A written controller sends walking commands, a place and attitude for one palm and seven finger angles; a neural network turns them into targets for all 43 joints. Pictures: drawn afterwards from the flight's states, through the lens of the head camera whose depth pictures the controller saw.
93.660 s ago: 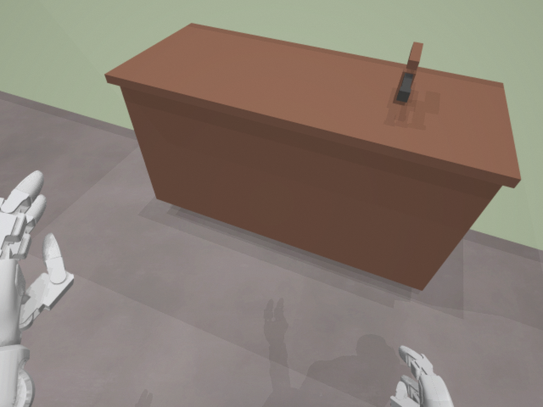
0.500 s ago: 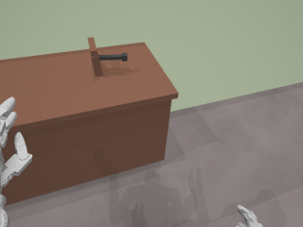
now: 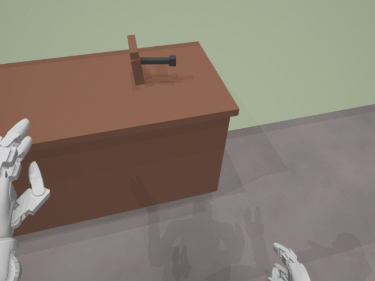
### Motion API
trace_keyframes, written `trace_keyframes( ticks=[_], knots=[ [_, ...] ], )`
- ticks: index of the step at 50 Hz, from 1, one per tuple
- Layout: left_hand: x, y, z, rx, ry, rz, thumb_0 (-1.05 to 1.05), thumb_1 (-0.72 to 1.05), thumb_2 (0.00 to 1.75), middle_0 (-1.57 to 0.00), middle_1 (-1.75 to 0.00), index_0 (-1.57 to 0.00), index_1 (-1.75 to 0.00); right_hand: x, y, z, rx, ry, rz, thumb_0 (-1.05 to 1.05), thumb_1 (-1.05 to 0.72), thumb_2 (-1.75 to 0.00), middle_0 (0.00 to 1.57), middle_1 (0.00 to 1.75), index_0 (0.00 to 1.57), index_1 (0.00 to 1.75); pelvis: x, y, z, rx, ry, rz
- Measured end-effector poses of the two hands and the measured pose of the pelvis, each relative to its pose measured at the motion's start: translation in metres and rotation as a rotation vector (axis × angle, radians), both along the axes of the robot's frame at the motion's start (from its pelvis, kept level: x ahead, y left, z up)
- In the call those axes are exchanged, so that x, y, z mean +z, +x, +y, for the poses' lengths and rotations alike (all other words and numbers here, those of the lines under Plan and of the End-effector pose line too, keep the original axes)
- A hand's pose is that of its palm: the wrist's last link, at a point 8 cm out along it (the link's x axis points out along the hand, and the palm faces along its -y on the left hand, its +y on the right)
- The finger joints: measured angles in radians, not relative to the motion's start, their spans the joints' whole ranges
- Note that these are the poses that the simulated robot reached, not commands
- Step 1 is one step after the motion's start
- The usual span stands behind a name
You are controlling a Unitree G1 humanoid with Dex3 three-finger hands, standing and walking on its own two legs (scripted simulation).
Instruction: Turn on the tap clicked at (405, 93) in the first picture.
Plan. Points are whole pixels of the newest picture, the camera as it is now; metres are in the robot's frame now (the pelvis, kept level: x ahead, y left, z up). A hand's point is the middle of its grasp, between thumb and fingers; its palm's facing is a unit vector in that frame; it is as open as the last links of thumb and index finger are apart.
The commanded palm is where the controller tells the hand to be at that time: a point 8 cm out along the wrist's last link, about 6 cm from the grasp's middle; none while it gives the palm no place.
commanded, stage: stand and check the lever's angle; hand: left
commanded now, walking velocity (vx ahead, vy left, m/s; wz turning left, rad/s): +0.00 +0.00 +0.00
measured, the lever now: (172, 60) +0.82 +0.10 +0.05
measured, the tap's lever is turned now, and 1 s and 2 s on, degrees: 76 76 76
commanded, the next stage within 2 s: stand and wait in 0.12 s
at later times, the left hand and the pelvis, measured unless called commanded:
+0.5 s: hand (43, 179) +0.24 +0.25 +0.16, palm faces +0.36 -0.86 -0.36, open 7.4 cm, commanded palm +0.19 +0.29 +0.18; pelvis +0.02 +0.02 +0.01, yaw -1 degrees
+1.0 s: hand (30, 184) +0.23 +0.27 +0.16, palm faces +0.38 -0.85 -0.36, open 7.4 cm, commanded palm +0.18 +0.31 +0.18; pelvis +0.01 +0.03 +0.01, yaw -1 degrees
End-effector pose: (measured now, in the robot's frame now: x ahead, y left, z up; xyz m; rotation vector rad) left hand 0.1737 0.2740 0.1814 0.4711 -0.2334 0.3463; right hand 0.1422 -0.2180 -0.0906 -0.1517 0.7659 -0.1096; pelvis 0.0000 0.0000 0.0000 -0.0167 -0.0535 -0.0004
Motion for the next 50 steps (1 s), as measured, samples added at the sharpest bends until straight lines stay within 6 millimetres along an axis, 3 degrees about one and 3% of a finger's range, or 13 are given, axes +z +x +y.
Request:
trace_keyframes(
  ticks=[9, 19, 31, 50],
  knots=[
    [-0.003, 0.013, 0.014, 0.007, -0.023, 0.018, 0.01, 0.89, 0.89, -0.21, -0.30, -0.21, -0.30, 0.024, 0.024, -0.015, -0.033, -0.095, -0.027, 0.01, -0.90, -0.90, 0.20, 0.30, 0.20, 0.30, 0.008, 0.012, 0.008, -0.010, 0.010, 0.003],
    [-0.004, 0.024, 0.016, -0.004, -0.049, 0.020, 0.01, 0.89, 0.89, -0.21, -0.30, -0.20, -0.30, 0.036, 0.046, -0.005, -0.022, -0.085, -0.081, 0.01, -0.90, -0.90, 0.20, 0.30, 0.20, 0.30, 0.010, 0.019, 0.013, -0.018, 0.001, 0.019],
    [-0.002, 0.023, 0.024, 0.007, -0.056, 0.019, 0.01, 0.89, 0.89, -0.21, -0.30, -0.21, -0.30, 0.029, 0.037, 0.010, -0.011, -0.066, -0.041, 0.01, -0.90, -0.90, 0.20, 0.30, 0.20, 0.30, 0.012, 0.019, 0.019, -0.020, -0.001, 0.019],
    [-0.005, 0.015, 0.035, 0.014, -0.060, 0.027, 0.01, 0.89, 0.89, -0.21, -0.30, -0.20, -0.30, 0.029, 0.025, 0.013, -0.023, -0.084, -0.028, 0.01, -0.90, -0.90, 0.20, 0.30, 0.20, 0.30, 0.012, 0.012, 0.029, -0.017, -0.004, 0.021]
  ],
)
